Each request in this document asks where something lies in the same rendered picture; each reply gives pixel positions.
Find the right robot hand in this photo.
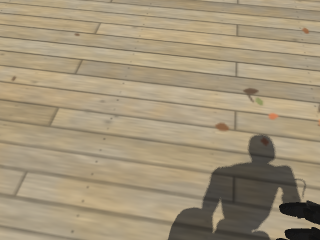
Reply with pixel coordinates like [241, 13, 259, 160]
[276, 200, 320, 240]

